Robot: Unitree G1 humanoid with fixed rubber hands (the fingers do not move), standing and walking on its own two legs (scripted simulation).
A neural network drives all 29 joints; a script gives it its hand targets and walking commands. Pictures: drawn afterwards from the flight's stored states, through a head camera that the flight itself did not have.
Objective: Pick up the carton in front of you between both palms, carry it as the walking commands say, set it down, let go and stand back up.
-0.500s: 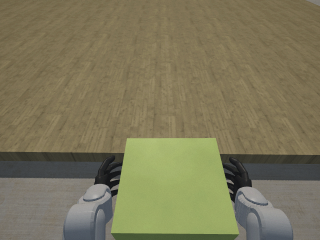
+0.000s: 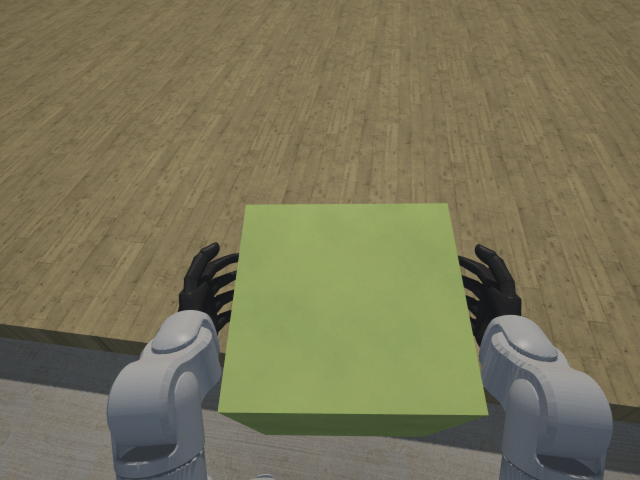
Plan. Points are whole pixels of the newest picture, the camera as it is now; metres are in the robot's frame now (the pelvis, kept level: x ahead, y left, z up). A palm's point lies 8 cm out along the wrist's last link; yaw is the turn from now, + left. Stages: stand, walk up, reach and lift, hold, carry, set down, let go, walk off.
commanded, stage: carry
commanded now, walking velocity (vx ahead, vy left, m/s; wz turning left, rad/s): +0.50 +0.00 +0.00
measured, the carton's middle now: (344, 334) +0.29 +0.01 +0.06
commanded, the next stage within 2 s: none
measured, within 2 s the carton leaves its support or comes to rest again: neither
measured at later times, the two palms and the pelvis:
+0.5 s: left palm (261, 128) +0.70 +0.17 +0.08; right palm (426, 135) +0.67 -0.13 +0.09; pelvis +0.31 +0.05 -0.01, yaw -2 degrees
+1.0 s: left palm (300, 20) +1.04 +0.13 +0.16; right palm (428, 11) +1.08 -0.17 +0.16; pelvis +0.71 -0.07 +0.08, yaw +1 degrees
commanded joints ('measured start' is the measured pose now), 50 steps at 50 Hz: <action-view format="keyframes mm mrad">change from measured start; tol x32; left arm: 1 -559 -526 -623 -31 -284 -10 -78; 18 -1108 -746 -443 360 -190 -110 -2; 50 -1102 -806 -696 147 -392 -178 -91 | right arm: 1 -529 534 594 20 217 -18 33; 19 -1178 749 495 292 305 -149 35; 50 -874 632 396 293 72 -197 9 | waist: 1 6 -121 -241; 9 -27 -154 -213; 13 -119 369 -455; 34 -298 93 -305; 38 199 198 -603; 40 132 -435 -780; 50 72 38 -481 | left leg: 1 -57 -7 46 -165 86 -8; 10 340 -142 178 -456 117 50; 13 862 268 -641 -648 6 228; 22 861 167 -234 -501 499 202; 33 1569 264 -470 -318 1161 252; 35 1412 207 -383 -405 1138 171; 38 257 60 -70 -159 1334 81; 40 -46 -354 -182 805 -170 -30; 41 15 -290 -323 875 -115 2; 50 -237 -96 -50 280 -168 41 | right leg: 1 229 -227 186 -143 163 -105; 10 201 -151 36 240 471 -4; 13 -422 105 142 921 -310 61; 27 -885 -24 161 997 -177 -15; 33 -1726 -16 233 1582 -795 -57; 35 -1573 -59 226 1280 -837 -73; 37 -169 86 18 630 -128 -57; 39 487 65 338 402 137 -136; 40 466 -297 1151 162 550 -312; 50 367 -148 552 171 745 -156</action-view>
